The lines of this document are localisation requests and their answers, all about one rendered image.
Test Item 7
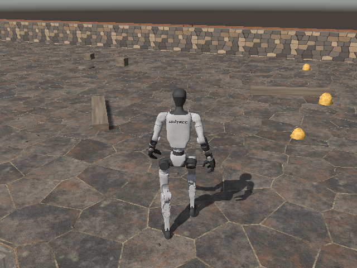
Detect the left robot hand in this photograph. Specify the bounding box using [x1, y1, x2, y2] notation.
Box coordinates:
[148, 149, 161, 159]

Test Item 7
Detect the left robot thigh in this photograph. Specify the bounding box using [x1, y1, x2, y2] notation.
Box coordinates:
[159, 156, 171, 202]

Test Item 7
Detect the left robot forearm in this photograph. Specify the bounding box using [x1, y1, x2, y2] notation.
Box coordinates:
[149, 134, 158, 151]

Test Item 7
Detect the right robot forearm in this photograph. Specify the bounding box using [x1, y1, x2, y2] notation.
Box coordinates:
[201, 136, 214, 161]

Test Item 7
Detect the right robot hand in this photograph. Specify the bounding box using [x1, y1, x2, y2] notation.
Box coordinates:
[203, 159, 215, 173]

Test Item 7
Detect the robot right foot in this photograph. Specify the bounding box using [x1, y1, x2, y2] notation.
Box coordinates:
[189, 203, 196, 216]

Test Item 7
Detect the robot right upper arm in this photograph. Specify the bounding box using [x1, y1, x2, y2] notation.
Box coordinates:
[191, 113, 206, 145]

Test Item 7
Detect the robot left upper arm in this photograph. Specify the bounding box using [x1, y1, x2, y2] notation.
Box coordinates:
[152, 112, 168, 142]

